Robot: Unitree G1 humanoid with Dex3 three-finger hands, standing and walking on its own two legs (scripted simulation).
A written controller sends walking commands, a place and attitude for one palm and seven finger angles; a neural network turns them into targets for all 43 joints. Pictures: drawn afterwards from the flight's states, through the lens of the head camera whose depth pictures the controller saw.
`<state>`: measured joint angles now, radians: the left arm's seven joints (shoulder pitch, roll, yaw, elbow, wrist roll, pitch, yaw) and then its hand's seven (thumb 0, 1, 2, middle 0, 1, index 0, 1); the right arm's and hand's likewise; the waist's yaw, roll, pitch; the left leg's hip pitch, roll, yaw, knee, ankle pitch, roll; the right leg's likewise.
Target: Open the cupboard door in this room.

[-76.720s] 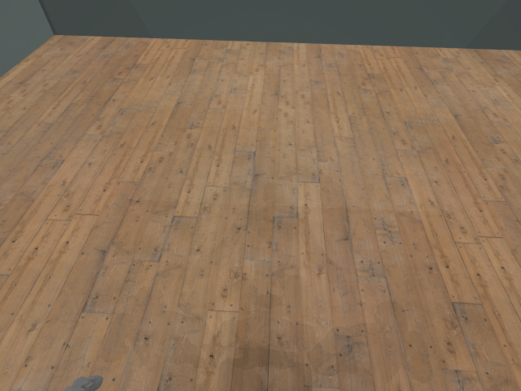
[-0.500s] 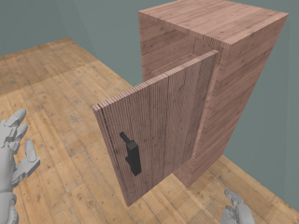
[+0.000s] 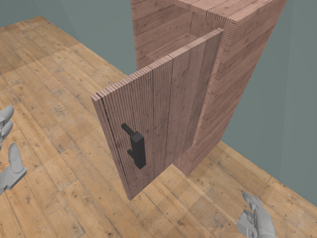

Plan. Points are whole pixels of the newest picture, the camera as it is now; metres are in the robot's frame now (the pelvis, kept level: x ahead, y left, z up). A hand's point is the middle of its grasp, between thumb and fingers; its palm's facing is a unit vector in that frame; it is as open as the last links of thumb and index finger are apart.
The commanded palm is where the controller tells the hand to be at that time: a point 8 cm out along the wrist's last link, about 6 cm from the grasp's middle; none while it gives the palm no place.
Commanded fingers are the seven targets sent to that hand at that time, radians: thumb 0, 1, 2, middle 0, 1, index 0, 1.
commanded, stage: step back with the hand held close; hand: left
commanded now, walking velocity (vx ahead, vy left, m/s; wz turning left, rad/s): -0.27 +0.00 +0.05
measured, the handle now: (133, 146) +0.32 +0.09 +0.06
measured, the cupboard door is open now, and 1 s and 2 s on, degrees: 88 88 88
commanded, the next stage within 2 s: stop stepping back and stand still in 0.78 s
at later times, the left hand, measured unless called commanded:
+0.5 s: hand out of the picture +0.12 +0.28 +0.16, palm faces +0.49 -0.76 -0.43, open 7.4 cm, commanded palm +0.05 +0.32 +0.18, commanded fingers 0.00 0.90 0.90 -0.20 -0.30 -0.20 -0.30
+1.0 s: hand out of the picture +0.02 +0.23 +0.17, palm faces +0.31 -0.79 -0.54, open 7.4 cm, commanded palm -0.04 +0.28 +0.18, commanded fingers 0.00 0.90 0.90 -0.20 -0.30 -0.20 -0.30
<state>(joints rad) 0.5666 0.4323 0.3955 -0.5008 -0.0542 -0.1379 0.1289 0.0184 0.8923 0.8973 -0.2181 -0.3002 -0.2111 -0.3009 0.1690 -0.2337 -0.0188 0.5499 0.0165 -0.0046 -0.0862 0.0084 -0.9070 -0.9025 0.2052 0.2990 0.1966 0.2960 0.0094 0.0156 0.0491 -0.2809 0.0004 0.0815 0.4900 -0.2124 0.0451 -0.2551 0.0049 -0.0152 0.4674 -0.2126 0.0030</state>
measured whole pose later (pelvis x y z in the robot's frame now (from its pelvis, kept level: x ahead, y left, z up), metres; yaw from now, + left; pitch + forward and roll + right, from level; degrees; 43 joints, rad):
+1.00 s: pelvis -0.19 -0.02 +0.00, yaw -2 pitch +3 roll +0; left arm 0.61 0.47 0.43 -0.58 -0.07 -0.20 0.13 0.02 0.89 0.90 -0.22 -0.30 -0.21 -0.30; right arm 0.15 -0.19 0.01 0.62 0.01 -0.07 -0.04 0.01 -0.90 -0.90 0.21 0.30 0.20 0.30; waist 0.02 -0.01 0.03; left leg -0.56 0.02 0.03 0.73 -0.28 -0.01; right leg -0.15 0.04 -0.02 0.44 -0.35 -0.04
